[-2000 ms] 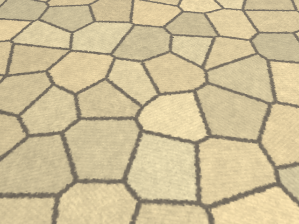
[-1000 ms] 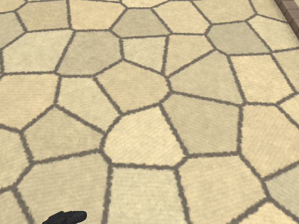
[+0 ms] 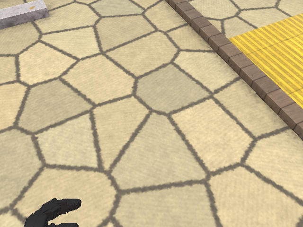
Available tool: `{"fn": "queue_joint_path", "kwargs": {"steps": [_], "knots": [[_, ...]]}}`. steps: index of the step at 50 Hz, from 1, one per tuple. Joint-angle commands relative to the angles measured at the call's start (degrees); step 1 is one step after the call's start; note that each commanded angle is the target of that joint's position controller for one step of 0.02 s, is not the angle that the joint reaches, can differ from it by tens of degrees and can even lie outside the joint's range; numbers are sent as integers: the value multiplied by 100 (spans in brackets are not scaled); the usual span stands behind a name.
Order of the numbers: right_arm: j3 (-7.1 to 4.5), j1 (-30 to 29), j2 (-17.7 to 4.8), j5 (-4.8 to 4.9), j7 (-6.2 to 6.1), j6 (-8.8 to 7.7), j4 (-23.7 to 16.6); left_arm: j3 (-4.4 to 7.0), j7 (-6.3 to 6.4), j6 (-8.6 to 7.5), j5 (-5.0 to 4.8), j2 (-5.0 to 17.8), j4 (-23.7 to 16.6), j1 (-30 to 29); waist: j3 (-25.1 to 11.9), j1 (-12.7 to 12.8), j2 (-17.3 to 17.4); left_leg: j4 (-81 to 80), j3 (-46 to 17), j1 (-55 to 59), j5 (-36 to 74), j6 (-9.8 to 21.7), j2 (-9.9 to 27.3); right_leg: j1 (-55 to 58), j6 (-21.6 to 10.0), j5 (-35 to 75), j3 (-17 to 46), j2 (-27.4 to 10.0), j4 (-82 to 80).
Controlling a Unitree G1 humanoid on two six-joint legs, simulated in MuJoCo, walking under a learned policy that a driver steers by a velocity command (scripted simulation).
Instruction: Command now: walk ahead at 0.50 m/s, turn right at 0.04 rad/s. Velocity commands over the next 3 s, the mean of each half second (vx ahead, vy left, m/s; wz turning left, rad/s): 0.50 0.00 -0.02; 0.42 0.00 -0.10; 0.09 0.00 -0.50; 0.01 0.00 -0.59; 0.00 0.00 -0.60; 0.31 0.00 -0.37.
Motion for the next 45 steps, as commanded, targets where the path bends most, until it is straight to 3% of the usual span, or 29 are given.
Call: {"fn": "queue_joint_path", "kwargs": {"steps": [1,2,3,4,5,6,8,10,12,16,19,21,23,24,25,26,27,28,29,30,31,32,34,36,39,42,45], "knots": [[129,200,-20,-110,-31,-182,-650,592,102,-6,130,1854,261,2415,-1935,1033,-1383,4233,-31,-3636,110,119,-193,5015,-1435,-283,3343,-2107,-316],[52,90,-447,14,3,-301,-569,476,88,22,27,1374,318,2565,-2094,1215,-1292,5099,-735,-4460,-893,120,-104,5027,-1612,-1112,4240,-2228,-860],[-34,-407,-766,116,32,-353,-709,377,91,25,-11,1103,273,2147,-1196,1163,-912,5256,-698,-4852,-459,172,208,4325,-1337,-1079,3406,-1984,-961],[-24,-739,-748,69,25,-349,-782,308,85,38,7,906,209,1754,-784,1000,-489,5015,-548,-4683,77,179,465,3540,-1128,-755,2694,-1702,-1058],[-39,-894,-693,-36,11,-318,-809,255,61,43,43,758,172,1418,-431,815,-277,4653,-507,-4424,410,131,610,2790,-1027,-379,2278,-1481,-1267],[-60,-827,-648,-79,11,-251,-807,217,46,23,93,652,150,1229,-300,611,-362,4408,-548,-4066,634,102,742,2280,-967,-105,1982,-1314,-1459],[-24,-654,-430,-75,12,-121,-787,246,35,-44,77,719,219,1173,-224,415,-413,4125,-497,-3706,836,23,790,1746,-1022,209,1631,-1221,-1758],[-5,-881,-372,-111,-17,-57,-894,289,68,-96,66,868,333,1271,-79,393,-296,3709,-462,-3826,1230,-74,818,1553,-1064,535,1302,-1189,-1929],[24,-1254,-316,-130,-16,-58,-1009,307,124,-85,48,943,435,1414,28,488,-209,3049,-444,-3957,1874,-106,823,1596,-985,679,1028,-1104,-1992],[89,-2045,-187,-80,67,-120,-1207,314,175,-24,-10,1083,613,1784,190,803,-201,1635,-253,-3688,2900,-45,602,1754,-728,540,618,-941,-1972],[97,-2552,-224,-24,162,-155,-1407,323,174,41,-48,1175,780,2124,308,1016,-221,1114,-202,-3707,2847,26,482,2207,-689,347,694,-1132,-1788],[85,-2731,-287,-12,232,-184,-1535,332,187,103,-59,1213,870,2231,355,1026,-277,865,-208,-3767,2493,153,416,2594,-622,463,782,-1304,-1566],[53,-2615,-389,-21,277,-211,-1568,354,210,165,-63,1282,922,2215,274,898,-381,671,-145,-3475,2066,306,314,2860,-509,898,834,-1409,-1278],[9,-2340,-480,-34,275,-223,-1517,363,220,194,-62,1329,923,2126,118,711,-438,551,-18,-3007,1927,403,178,2897,-429,1580,767,-1360,-953],[-92,-1707,-644,-63,246,-225,-1337,344,229,222,-58,1303,914,2039,-262,359,-381,376,158,-2081,1991,546,-10,2800,-301,2448,543,-1117,-198],[-227,-760,-969,-103,187,-216,-1107,260,246,216,10,1102,843,2036,-977,-21,-181,610,-163,-537,2333,795,328,2112,-106,2252,276,-821,1053],[-361,-75,-1541,-228,150,-183,-1044,81,219,104,44,550,675,2557,-1909,-8,987,581,-2471,1864,1856,1628,1818,-219,341,338,-115,-52,3363],[-299,193,-1275,-127,162,-140,-950,50,184,-20,37,556,749,2547,-2374,-88,1621,-297,-4236,2354,1259,1933,2281,-1248,405,-2819,549,342,4406],[-184,-95,-985,-93,158,-126,-977,193,141,-84,-114,1054,645,2128,-1610,-95,1133,-436,-3695,1813,791,1680,2124,-1824,338,-2662,782,-8,4882],[-135,-482,-852,-88,146,-109,-1049,182,135,-98,-153,1053,519,1691,-973,34,750,-531,-2921,975,967,1514,1914,-1880,292,-2182,576,-295,4764],[-92,-832,-713,-127,167,-109,-1067,181,152,-75,-73,987,475,1476,-501,217,428,-749,-2389,125,1342,1449,1673,-1696,305,-1781,478,-485,4372],[-45,-1069,-552,-167,184,-146,-1100,218,177,-5,-14,951,500,1530,-319,435,497,-951,-2014,-457,1658,1371,1472,-1319,319,-1494,528,-667,4018],[-57,-1217,-536,-159,210,-216,-1064,188,199,142,-2,724,601,1777,-230,653,625,-1293,-1607,-1045,1953,1420,1300,-851,410,-1208,481,-718,3741],[-98,-1145,-651,-150,183,-264,-967,180,226,200,35,658,549,1626,-100,698,538,-1480,-1288,-1158,2307,1490,1267,-997,511,-814,465,-745,3361],[-133,-906,-746,-132,104,-234,-814,153,216,168,74,579,398,1045,56,550,387,-1588,-910,-956,2526,1398,1175,-1263,590,95,450,-754,2331],[-137,-888,-810,-174,33,-177,-705,82,139,111,68,411,348,648,153,406,404,-1390,-138,-969,3777,1141,968,-755,569,890,197,-510,1200],[-144,-705,-858,-170,-6,-111,-526,86,49,103,30,442,209,361,32,259,469,-1094,98,-615,4157,1033,1109,-418,480,1134,160,-314,741]]}}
